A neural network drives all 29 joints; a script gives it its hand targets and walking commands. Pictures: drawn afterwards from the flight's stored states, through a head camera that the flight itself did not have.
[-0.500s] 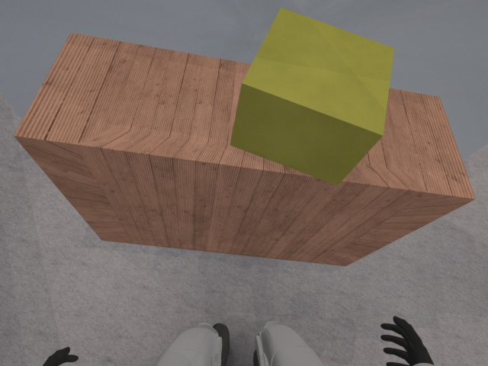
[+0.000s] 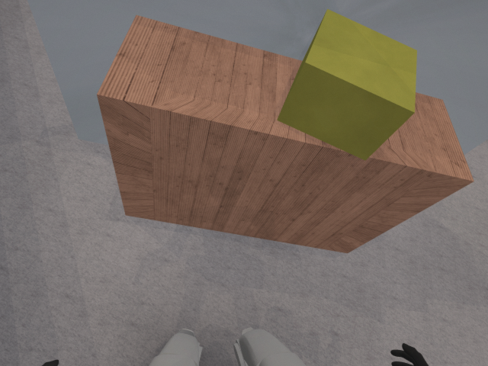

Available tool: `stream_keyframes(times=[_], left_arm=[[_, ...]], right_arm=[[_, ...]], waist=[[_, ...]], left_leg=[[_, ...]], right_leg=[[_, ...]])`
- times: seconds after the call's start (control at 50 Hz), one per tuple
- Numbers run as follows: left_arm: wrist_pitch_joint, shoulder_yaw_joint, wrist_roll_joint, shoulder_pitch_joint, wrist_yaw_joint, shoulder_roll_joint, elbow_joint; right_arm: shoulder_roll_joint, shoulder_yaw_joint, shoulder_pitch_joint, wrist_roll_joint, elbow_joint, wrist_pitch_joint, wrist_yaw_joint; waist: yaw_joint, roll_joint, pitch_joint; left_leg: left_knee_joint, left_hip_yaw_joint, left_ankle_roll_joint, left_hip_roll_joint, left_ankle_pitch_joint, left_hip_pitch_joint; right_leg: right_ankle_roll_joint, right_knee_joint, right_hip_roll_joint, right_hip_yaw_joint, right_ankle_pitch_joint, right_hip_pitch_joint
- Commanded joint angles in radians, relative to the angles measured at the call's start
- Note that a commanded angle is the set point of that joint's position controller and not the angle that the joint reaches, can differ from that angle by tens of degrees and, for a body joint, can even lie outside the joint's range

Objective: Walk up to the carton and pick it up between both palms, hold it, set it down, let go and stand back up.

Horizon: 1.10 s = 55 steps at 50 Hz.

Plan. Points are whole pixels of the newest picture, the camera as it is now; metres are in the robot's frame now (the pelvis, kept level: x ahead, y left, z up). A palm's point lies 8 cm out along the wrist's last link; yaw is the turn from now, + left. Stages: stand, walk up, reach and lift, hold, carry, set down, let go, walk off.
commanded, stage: walk up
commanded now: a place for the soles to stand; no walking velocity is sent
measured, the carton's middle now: (346, 85) +0.75 -0.28 -0.01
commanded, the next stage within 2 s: none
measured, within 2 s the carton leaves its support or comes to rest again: neither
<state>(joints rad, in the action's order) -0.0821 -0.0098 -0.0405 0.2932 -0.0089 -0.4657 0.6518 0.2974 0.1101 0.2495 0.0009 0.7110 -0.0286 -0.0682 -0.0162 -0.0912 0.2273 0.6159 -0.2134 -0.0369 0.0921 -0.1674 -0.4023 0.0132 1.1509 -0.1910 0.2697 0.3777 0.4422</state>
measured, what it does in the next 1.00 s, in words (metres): walks backwards: right foot, then left foot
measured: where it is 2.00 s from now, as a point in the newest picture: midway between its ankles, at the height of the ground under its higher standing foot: outside the picture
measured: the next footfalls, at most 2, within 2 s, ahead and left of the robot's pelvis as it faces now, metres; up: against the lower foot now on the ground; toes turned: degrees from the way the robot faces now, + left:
right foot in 0.44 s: -0.12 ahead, -0.16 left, +0.00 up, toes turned +2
left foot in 0.72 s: -0.28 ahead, +0.00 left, +0.01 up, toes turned -5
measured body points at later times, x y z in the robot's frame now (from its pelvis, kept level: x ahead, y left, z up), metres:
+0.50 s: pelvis -0.20 -0.08 -0.04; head -0.23 -0.04 +0.40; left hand -0.17 +0.23 -0.17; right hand -0.07 -0.40 -0.10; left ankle -0.01 +0.03 -0.67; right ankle -0.16 -0.16 -0.73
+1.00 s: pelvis -0.35 -0.19 -0.02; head -0.35 -0.15 +0.43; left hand -0.25 +0.13 -0.13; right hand -0.32 -0.52 -0.10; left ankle -0.32 +0.00 -0.73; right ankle -0.30 -0.34 -0.72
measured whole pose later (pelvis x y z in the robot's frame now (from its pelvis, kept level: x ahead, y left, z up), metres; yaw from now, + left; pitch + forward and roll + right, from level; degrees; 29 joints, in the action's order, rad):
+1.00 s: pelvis -0.35 -0.19 -0.02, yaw -3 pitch -5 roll +1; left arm -0.02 -0.03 -0.04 0.37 0.08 -0.49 0.65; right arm 0.34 0.15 0.39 0.00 0.80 -0.05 -0.04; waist -0.01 -0.10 0.08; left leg 0.74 -0.08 0.03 -0.06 -0.45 -0.27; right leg -0.06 0.85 0.02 0.12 0.43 0.39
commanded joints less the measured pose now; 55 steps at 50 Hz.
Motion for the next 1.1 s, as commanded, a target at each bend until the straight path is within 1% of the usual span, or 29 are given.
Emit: stream_keyframes(times=[0.0, 0.04, 0.08, 0.2, 0.22, 0.32, 0.36, 0.38, 0.4, 0.42, 0.44, 0.48, 0.52, 0.56, 0.58, 0.64, 0.66, 0.68, 0.7, 0.72, 0.76, 0.78, 0.88, 0.92, 0.96, 0.98, 1.0, 1.02, 1.08], left_arm=[[-0.015, -0.114, -0.052, 0.168, 0.037, -0.135, 0.002], [-0.02, -0.122, -0.049, 0.131, 0.045, -0.159, -0.024], [-0.028, -0.136, -0.058, 0.218, 0.06, -0.171, 0.01], [-0.04, -0.163, -0.065, 0.31, 0.086, -0.175, 0.015], [-0.036, -0.159, -0.061, 0.295, 0.09, -0.188, 0.007], [-0.04, -0.153, -0.057, 0.403, 0.099, -0.158, 0.015], [-0.038, -0.157, -0.034, 0.519, 0.097, -0.142, 0.072], [-0.036, -0.156, -0.021, 0.52, 0.097, -0.146, 0.087], [-0.031, -0.143, -0.053, 0.331, 0.091, -0.156, 0.011], [-0.039, -0.144, -0.057, 0.02, 0.09, -0.182, -0.127], [-0.032, -0.166, -0.032, -0.126, 0.083, -0.262, -0.163], [0.001, -0.169, -0.039, -0.181, 0.054, -0.227, -0.143], [0.015, -0.15, -0.058, -0.181, 0.049, -0.166, -0.191], [0.022, -0.155, -0.075, -0.081, 0.055, -0.192, -0.166], [0.018, -0.162, -0.073, -0.02, 0.056, -0.187, -0.151], [0.01, -0.136, -0.082, -0.058, 0.052, -0.16, -0.11], [0.007, -0.125, -0.074, -0.003, 0.052, -0.126, -0.084], [0.015, -0.113, -0.043, 0.035, 0.06, -0.057, -0.104], [0.018, -0.139, -0.033, 0.073, 0.06, -0.112, -0.113], [0.032, -0.169, -0.021, -0.007, 0.074, -0.203, -0.126], [0.034, -0.19, 0.008, 0.074, 0.087, -0.257, -0.07], [0.037, -0.182, -0.003, 0.129, 0.101, -0.227, -0.053], [0.085, -0.146, 0.025, 0.073, 0.103, -0.195, -0.077], [0.103, -0.153, 0.035, 0.182, 0.075, -0.185, -0.007], [0.124, -0.171, 0.031, 0.399, 0.037, -0.194, 0.092], [0.129, -0.174, 0.035, 0.379, 0.029, -0.211, 0.061], [0.144, -0.183, 0.021, 0.362, 0.019, -0.306, 0.022], [0.147, -0.181, 0.023, 0.148, 0.015, -0.347, -0.029], [0.17, -0.179, 0.01, 0.099, -0.002, -0.347, -0.006]], right_arm=[[0.309, 0.068, 0.124, 0.005, -0.058, -0.027, -0.052], [0.345, 0.075, 0.113, 0.008, -0.066, -0.029, -0.052], [0.37, 0.079, 0.073, 0.02, -0.07, -0.027, -0.05], [0.39, 0.094, -0.071, 0.038, -0.083, -0.025, -0.038], [0.382, 0.092, -0.044, 0.028, -0.085, -0.025, -0.044], [0.405, 0.102, -0.032, 0.058, -0.059, -0.017, -0.033], [0.432, 0.112, -0.192, 0.072, -0.074, -0.005, -0.039], [0.371, 0.106, -0.209, 0.081, -0.06, 0.013, -0.048], [0.251, 0.059, -0.094, 0.048, -0.049, 0.022, -0.052], [0.22, 0.049, 0.021, 0.043, -0.041, 0.033, -0.072], [0.289, 0.094, 0.02, 0.016, -0.049, 0.024, -0.082], [0.39, 0.122, 0.132, 0.017, 0.037, 0.017, -0.059], [0.41, 0.114, 0.284, -0.002, 0.08, 0.024, -0.023], [0.359, 0.104, 0.257, -0.008, 0.074, 0.017, 0.006], [0.34, 0.1, 0.21, -0.005, 0.075, 0.019, 0.018], [0.328, 0.116, 0.371, 0.012, 0.114, 0.009, 0.002], [0.297, 0.122, 0.416, 0.037, 0.142, 0.015, -0.009], [0.353, 0.112, 0.298, 0.067, 0.069, 0.017, -0.008], [0.382, 0.112, 0.151, 0.07, 0.019, -0.004, -0.005], [0.444, 0.137, 0.115, 0.048, -0.007, -0.026, -0.011], [0.431, 0.127, 0.047, 0.043, -0.002, -0.053, -0.013], [0.422, 0.118, 0.015, 0.056, -0.024, -0.063, -0.009], [0.427, 0.113, 0.084, 0.071, -0.029, -0.065, 0.035], [0.403, 0.092, 0.049, 0.073, -0.018, -0.045, 0.057], [0.285, 0.055, 0.112, 0.082, -0.024, -0.013, 0.062], [0.203, 0.028, 0.122, 0.097, -0.024, -0.003, 0.065], [0.187, 0.01, 0.111, 0.075, -0.067, -0.006, 0.057], [0.257, 0.041, 0.087, 0.051, -0.08, -0.005, 0.055], [0.38, 0.08, 0.073, 0.016, -0.016, 0.004, 0.092]], waist=[[0.012, 0.147, -0.39], [0.015, 0.109, -0.279], [-0.032, 0.176, -0.214], [-0.068, 0.261, -0.184], [-0.054, 0.19, -0.156], [-0.112, 0.383, -0.271], [-0.234, 0.344, -0.222], [-0.262, 0.014, -0.131], [-0.173, -0.29, -0.029], [-0.02, -0.28, 0.097], [0.039, -0.268, 0.203], [0.08, -0.107, 0.204], [0.104, -0.032, 0.119], [0.059, -0.055, 0.011], [0.023, -0.055, 0.029], [0.11, 0.053, -0.077], [0.147, 0.221, -0.109], [0.094, 0.425, -0.039], [0.008, 0.272, 0.044], [0.011, 0.264, 0.054], [-0.046, 0.16, 0.078], [-0.072, 0.196, 0.068], [0.008, 0.385, -0.051], [-0.046, 0.342, -0.208], [-0.124, 0.013, -0.259], [-0.124, -0.054, -0.204], [-0.11, -0.17, -0.141], [-0.014, -0.062, -0.007], [0.025, 0.01, 0.049]], left_leg=[[-0.193, -0.212, -0.026, -0.237, 0.11, 0.536], [-0.238, -0.274, 0.07, -0.283, -0.231, 0.347], [-0.361, -0.27, -0.039, -0.249, -0.442, 0.195], [-0.378, -0.298, 0.178, -0.32, -0.62, -0.106], [-0.404, -0.264, 0.159, -0.334, -0.643, -0.174], [-0.432, -0.127, 0.01, -0.213, -0.471, -0.03], [-0.259, 0.004, -0.029, -0.144, -0.437, -0.269], [0.259, 0.04, 0.032, -0.019, -0.621, -0.405], [0.769, 0.093, 0.01, 0.175, -0.573, -0.49], [0.917, 0.053, 0.011, 0.198, -0.425, -0.427], [0.971, -0.02, 0.036, 0.148, -0.304, -0.232], [0.948, 0.008, 0.048, 0.056, -0.159, -0.001], [0.684, 0.036, 0.1, -0.066, -0.196, 0.133], [0.403, 0.176, 0.079, -0.065, -0.335, 0.098], [0.318, 0.276, 0.075, -0.036, -0.394, 0.17], [-0.134, 0.35, 0.111, -0.032, -0.422, 0.465], [-0.305, 0.249, 0.158, -0.033, -0.42, 0.523], [-0.309, -0.283, 0.234, -0.289, -0.652, 0.348], [-0.367, -0.505, 0.326, -0.468, -0.844, 0.197], [-0.486, -0.595, 0.363, -0.565, -0.953, 0.025], [-0.475, -0.462, 0.289, -0.478, -0.807, -0.098], [-0.431, -0.31, 0.275, -0.396, -0.681, -0.101], [-0.295, -0.162, 0.248, -0.32, -0.596, 0.079], [-0.147, 0.023, 0.227, -0.232, -0.508, 0.016], [0.384, 0.142, 0.177, -0.104, -0.606, -0.174], [0.629, 0.175, 0.145, -0.029, -0.593, -0.384], [0.842, 0.057, 0.1, 0.012, -0.522, -0.496], [0.812, -0.003, 0.089, -0.011, -0.383, -0.532], [0.655, 0.103, 0.062, -0.18, -0.255, -0.326]], right_leg=[[0.017, -0.093, 0.058, 0.001, -0.02, 0.128], [0.017, 0.009, 0.082, 0.006, -0.025, 0.159], [0.005, 0.007, 0.045, -0.03, -0.056, 0.089], [-0.002, 0.257, 0.064, -0.134, -0.03, 0.008], [-0.012, 0.252, 0.068, -0.144, -0.035, -0.013], [-0.074, -0.268, 0.13, -0.276, 0.218, -0.251], [-0.16, -0.554, 0.203, -0.28, 0.245, -0.517], [-0.193, -0.685, 0.209, -0.071, 0.273, -0.423], [-0.171, -0.803, 0.286, 0.228, 0.567, -0.046], [-0.183, -0.985, 0.408, 0.461, 0.786, 0.399], [-0.2, -1.243, 0.505, 0.588, 1.022, 0.698], [-0.084, -1.151, 0.445, 0.383, 0.646, 0.687], [-0.122, -0.981, 0.389, 0.246, 0.454, 0.488], [-0.131, -0.954, 0.347, 0.15, 0.494, 0.269], [-0.057, -1.016, 0.317, 0.112, 0.499, 0.262], [-0.046, -0.797, 0.228, -0.063, 0.395, 0.229], [-0.006, -0.438, 0.127, -0.136, 0.468, 0.274], [-0.016, 0.011, 0.006, -0.209, 0.235, 0.431], [-0.007, 0.104, 0.108, -0.109, 0.109, 0.534], [-0.021, 0.201, 0.154, -0.008, 0.054, 0.43], [-0.017, 0.265, 0.142, -0.012, 0.002, 0.259], [-0.011, 0.265, 0.16, -0.012, -0.078, 0.227], [0.0, -0.203, 0.256, -0.17, 0.065, 0.108], [0.0, -0.447, 0.21, -0.316, 0.147, -0.241], [0.035, -0.583, 0.134, -0.237, 0.176, -0.519], [0.069, -0.576, 0.207, -0.06, 0.294, -0.479], [0.003, -0.766, 0.4, 0.375, 0.644, -0.28], [-0.111, -1.125, 0.569, 0.807, 1.006, -0.038], [-0.168, -1.047, 0.495, 0.553, 0.773, 0.062]])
